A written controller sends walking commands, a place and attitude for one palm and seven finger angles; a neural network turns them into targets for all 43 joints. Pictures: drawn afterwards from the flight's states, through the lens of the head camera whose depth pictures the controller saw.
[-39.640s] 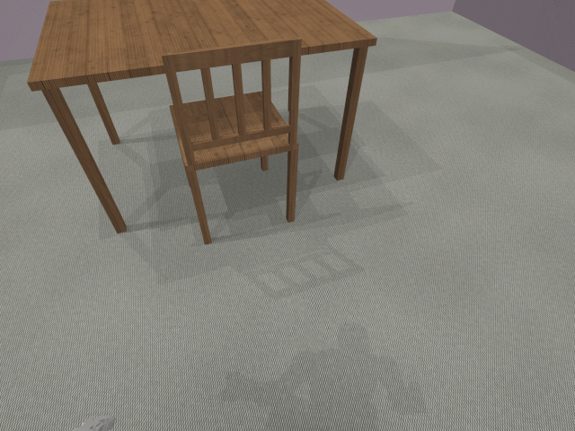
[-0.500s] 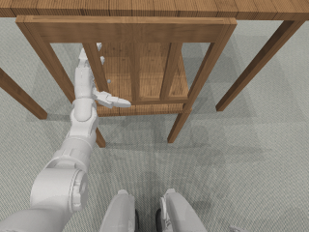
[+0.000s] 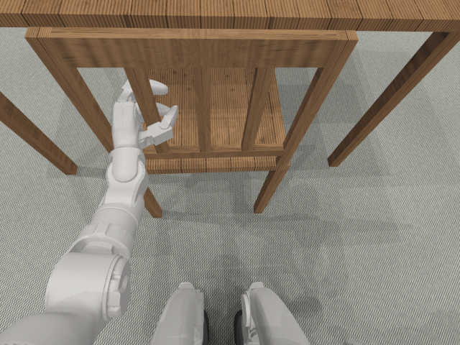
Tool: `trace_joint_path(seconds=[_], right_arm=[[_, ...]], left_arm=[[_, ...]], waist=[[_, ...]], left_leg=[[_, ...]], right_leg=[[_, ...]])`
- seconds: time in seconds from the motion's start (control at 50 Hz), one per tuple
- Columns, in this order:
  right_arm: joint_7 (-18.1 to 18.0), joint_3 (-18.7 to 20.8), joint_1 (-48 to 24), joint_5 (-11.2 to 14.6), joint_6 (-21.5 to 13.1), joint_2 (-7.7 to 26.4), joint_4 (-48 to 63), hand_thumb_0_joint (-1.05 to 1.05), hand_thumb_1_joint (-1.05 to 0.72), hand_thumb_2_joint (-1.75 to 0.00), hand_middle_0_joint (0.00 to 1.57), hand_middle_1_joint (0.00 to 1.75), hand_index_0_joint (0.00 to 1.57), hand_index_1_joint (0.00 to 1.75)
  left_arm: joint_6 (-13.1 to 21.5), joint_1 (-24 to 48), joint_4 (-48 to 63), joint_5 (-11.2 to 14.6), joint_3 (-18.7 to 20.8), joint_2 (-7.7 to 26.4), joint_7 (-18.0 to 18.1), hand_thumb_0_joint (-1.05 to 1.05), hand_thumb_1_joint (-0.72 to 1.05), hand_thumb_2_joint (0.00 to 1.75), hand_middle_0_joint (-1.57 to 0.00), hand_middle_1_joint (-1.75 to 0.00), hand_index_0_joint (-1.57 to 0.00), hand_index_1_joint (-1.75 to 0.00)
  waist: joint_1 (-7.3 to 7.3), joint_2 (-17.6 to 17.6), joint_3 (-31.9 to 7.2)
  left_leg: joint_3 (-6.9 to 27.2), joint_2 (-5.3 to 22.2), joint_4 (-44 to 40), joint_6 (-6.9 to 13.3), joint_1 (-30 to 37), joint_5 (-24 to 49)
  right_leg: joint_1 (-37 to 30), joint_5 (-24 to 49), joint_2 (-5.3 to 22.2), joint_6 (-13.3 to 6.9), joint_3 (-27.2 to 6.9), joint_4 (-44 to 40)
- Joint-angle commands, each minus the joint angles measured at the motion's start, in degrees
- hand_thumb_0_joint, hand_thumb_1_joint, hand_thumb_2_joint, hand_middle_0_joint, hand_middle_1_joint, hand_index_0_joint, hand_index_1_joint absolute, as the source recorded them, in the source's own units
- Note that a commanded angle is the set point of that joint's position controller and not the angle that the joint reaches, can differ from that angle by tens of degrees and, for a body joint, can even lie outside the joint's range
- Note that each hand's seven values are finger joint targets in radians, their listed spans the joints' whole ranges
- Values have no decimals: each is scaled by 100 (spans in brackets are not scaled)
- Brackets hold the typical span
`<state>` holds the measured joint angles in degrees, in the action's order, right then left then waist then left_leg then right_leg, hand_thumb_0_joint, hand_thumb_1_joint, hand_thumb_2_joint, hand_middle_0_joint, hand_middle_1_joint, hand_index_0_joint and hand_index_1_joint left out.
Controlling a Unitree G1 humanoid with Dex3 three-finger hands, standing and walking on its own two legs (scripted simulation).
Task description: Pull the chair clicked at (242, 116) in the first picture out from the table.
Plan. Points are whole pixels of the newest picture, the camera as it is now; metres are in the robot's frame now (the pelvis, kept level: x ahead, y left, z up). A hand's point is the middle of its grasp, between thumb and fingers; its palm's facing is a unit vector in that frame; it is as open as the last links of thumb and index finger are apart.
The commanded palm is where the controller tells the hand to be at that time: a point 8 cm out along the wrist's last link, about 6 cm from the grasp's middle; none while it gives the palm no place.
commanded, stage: hook a spindle and tug to test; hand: left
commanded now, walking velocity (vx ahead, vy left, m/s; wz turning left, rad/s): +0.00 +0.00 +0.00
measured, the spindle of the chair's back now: (203, 115) +0.51 +0.03 +0.01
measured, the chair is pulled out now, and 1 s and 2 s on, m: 0.00 0.02 0.05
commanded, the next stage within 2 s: step backward, pulling the chair out in 0.68 s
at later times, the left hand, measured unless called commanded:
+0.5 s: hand (164, 126) +0.48 +0.09 +0.03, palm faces +0.02 -1.00 -0.02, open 5.4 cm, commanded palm +0.43 +0.13 +0.03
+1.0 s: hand (162, 132) +0.46 +0.09 +0.04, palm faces -0.06 -0.99 -0.12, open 5.4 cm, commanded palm +0.44 +0.14 +0.04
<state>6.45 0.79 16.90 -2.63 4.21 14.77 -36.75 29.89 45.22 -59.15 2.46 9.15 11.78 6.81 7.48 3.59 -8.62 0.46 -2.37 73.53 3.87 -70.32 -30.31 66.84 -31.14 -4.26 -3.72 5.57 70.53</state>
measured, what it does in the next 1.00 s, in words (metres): rises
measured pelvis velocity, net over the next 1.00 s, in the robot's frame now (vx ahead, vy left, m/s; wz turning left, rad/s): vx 0.06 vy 0.01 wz -0.02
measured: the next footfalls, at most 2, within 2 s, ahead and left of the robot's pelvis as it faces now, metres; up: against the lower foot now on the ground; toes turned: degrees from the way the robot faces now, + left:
none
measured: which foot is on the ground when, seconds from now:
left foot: down 0.00-1.00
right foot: down 0.00-1.00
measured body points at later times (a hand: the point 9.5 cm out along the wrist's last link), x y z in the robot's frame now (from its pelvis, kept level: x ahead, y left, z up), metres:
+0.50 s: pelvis +0.03 +0.00 +0.02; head +0.18 +0.00 +0.44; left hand +0.47 +0.15 +0.03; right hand +0.10 -0.26 -0.11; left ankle +0.03 +0.08 -0.62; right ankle +0.01 -0.09 -0.62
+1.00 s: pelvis +0.06 +0.01 +0.09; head +0.18 +0.00 +0.52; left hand +0.45 +0.15 +0.05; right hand +0.14 -0.23 -0.05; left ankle +0.03 +0.08 -0.62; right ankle +0.01 -0.09 -0.61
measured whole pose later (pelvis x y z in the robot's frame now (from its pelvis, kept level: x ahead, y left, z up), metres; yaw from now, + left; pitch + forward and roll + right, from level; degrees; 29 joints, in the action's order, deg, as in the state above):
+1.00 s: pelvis +0.06 +0.01 +0.09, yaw -1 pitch +18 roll -2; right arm -2.4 -0.7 13.1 4.1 12.9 12.9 -30.5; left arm 9.6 28.1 -45.8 3.7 0.9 7.8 6.9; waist 5.2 3.2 -2.0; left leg -1.8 -3.0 45.5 4.7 -39.3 -23.4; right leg 37.9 -22.5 -3.6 -0.5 1.4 44.6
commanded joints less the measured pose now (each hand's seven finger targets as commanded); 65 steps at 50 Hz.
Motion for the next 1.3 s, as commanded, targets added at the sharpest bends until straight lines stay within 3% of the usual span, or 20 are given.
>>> trace_joint_path(seconds=[0.0, 0.16, 0.36, 0.52, 0.66, 0.74, 0.76, 0.78, 0.8, 0.84, 0.88, 0.92, 0.96, 1.0, 1.08, 1.12, 1.14, 1.2, 1.24, 1.28], right_arm=[[-32, 316, 817, 2, -104, 939, 381, 0, -90, -90, 20, 30, 20, 30], [-4, 294, 678, 49, -113, 901, 502, 0, -90, -90, 20, 30, 20, 30], [45, 344, 637, 82, -123, 863, 721, 0, -90, -90, 20, 30, 20, 30], [29, 353, 577, 119, -158, 811, 831, 0, -90, -90, 20, 30, 20, 30], [-3, 365, 480, 130, -207, 769, 897, 0, -90, -90, 20, 30, 20, 30], [-19, 352, 400, 141, -224, 748, 888, 0, -90, -90, 20, 30, 20, 30], [-49, 364, 377, 138, -226, 790, 867, 0, -90, -90, 20, 30, 20, 30], [-342, 357, 671, 532, 354, 760, 1190, 0, -90, -90, 20, 30, 20, 30], [-583, 346, 623, 644, 483, 602, 1409, 0, -90, -90, 20, 30, 20, 30], [-793, 239, 421, 658, 580, 616, 1370, 0, -90, -90, 20, 30, 20, 30], [-884, 159, 102, 686, 749, 627, 1202, 0, -90, -90, 20, 30, 20, 30], [-1005, 154, 181, 666, 825, 680, 1017, 0, -90, -90, 20, 30, 20, 30], [-1089, 189, 257, 630, 816, 731, 905, 0, -90, -90, 20, 30, 20, 30], [-1110, 218, 259, 588, 809, 745, 794, 0, -90, -90, 20, 30, 20, 30], [-1052, 304, 233, 491, 703, 750, 627, 0, -90, -90, 20, 30, 20, 30], [-1014, 327, 290, 420, 606, 735, 547, 0, -90, -90, 20, 30, 20, 30], [-1003, 368, 370, 400, 553, 761, 517, 0, -90, -90, 20, 30, 20, 30], [-900, 363, 528, 304, 478, 697, 442, 0, -90, -90, 20, 30, 20, 30], [-883, 403, 589, 320, 440, 752, 409, 0, -90, -90, 20, 30, 20, 30], [-914, 447, 531, 373, 430, 789, 469, 0, -90, -90, 20, 30, 20, 30]], left_arm=[[452, 2274, 1476, -155, -371, 148, -208, 0, 90, 90, -50, -145, -50, -145], [410, 1531, 1750, -47, -427, 67, -299, 0, 90, 90, -50, -145, -50, -145], [297, 229, 2529, 66, -539, -82, -366, 0, 90, 90, -50, -145, -50, -145], [141, -712, 3125, 120, -523, -43, -328, 0, 90, 90, -50, -145, -50, -145], [121, -1099, 3647, 100, -615, -105, -288, 0, 90, 90, -50, -145, -50, -145], [87, -915, 3652, 90, -883, -364, -255, 0, 90, 90, -50, -145, -50, -145], [99, -744, 3721, 94, -568, -34, -209, 0, 90, 90, -50, -145, -50, -145], [-568, 644, 4482, -309, -101, 1585, -15, 0, 90, 90, -50, -145, -50, -145], [-897, 857, 4618, -247, -323, 1197, 48, 0, 90, 90, -50, -145, -50, -145], [-1338, 239, 4028, -282, -514, 957, 80, 0, 90, 90, -50, -145, -50, -145], [-1772, -422, 2945, -247, -829, 559, 37, 0, 90, 90, -50, -145, -50, -145], [-1920, -416, 2293, -216, -958, 395, 23, 0, 90, 90, -50, -145, -50, -145], [-1865, -71, 2049, -220, -870, 492, 5, 0, 90, 90, -50, -145, -50, -145], [-1826, 2, 1729, -200, -897, 457, -60, 0, 90, 90, -50, -145, -50, -145], [-1733, -183, 1299, -173, -913, 415, -197, 0, 90, 90, -50, -145, -50, -145], [-1651, -202, 1224, -171, -896, 387, -273, 0, 90, 90, -50, -145, -50, -145], [-1620, -299, 1258, -180, -728, 556, -277, 0, 90, 90, -50, -145, -50, -145], [-1542, -305, 1457, -207, -828, 410, -392, 0, 90, 90, -50, -145, -50, -145], [-1524, -520, 1457, -224, -672, 540, -420, 0, 90, 90, -50, -145, -50, -145], [-1491, -501, 1661, -222, -707, 501, -470, 0, 90, 90, -50, -145, -50, -145]], waist=[[380, 214, -3237], [230, 158, -2965], [-33, 60, -3298], [-166, -232, -3163], [-266, 91, -3208], [-115, -163, -2924], [-157, -152, -2992], [-196, -72, -4254], [-94, 129, -3801], [-136, 284, -3192], [-209, -83, -2257], [-167, -465, -1799], [-178, -397, -1921], [-213, -27, -1862], [-337, 870, -1496], [-375, 896, -1333], [-402, 833, -1411], [-368, 743, -1603], [-384, 308, -1827], [-373, -262, -1910]], left_leg=[[545, 180, -676, -230, 2873, 2522], [446, 160, -766, -203, 2721, 2592], [383, 184, -809, -236, 3014, 3444], [266, 174, -840, -226, 2758, 3622], [318, 222, -839, -307, 3176, 4106], [352, 233, -832, -290, 3066, 3813], [340, 220, -838, -289, 3018, 3623], [128, 308, -1791, -170, 4524, 3016], [23, 249, -2108, -114, 4525, 2959], [106, 269, -2321, -118, 4547, 3431], [383, 426, -2783, -129, 4349, 3041], [401, 549, -3049, -90, 4527, 3523], [413, 639, -3254, -113, 5137, 4534], [519, 803, -3418, -126, 5679, 5279], [984, 1214, -3976, -160, 6608, 6099], [1073, 1284, -4085, -202, 7012, 6592], [1081, 1278, -4009, -295, 7366, 7264], [881, 1225, -3740, -634, 8069, 8636], [685, 1116, -3507, -698, 7854, 8533], [384, 954, -3267, -705, 7122, 7158]], right_leg=[[-1132, 2261, 75, 147, -480, -886], [-1415, 2491, 91, 129, -512, -939], [-1913, 3338, 114, 141, -498, -916], [-2403, 4051, 184, 180, -574, -920], [-2209, 4015, 194, 154, -525, -869], [-2020, 3721, 181, 160, -475, -897], [-2082, 3634, 182, 166, -500, -895], [-4571, 4301, 656, 326, -1186, -2052], [-5018, 4978, 737, 411, -1240, -2383], [-4679, 5598, 800, 431, -1145, -2389], [-4405, 4771, 839, 585, -1131, -2719], [-4462, 5100, 826, 643, -997, -3000], [-4616, 5596, 827, 642, -945, -3175], [-4435, 5156, 773, 621, -901, -3340], [-3849, 2492, 551, 402, -730, -3526], [-3770, 2071, 469, 309, -657, -3777], [-3729, 2201, 422, 279, -616, -3890], [-3839, 2734, 371, 210, -528, -4290], [-4505, 3706, 351, 145, -512, -4620], [-5569, 5491, 550, 17, -667, -4800]])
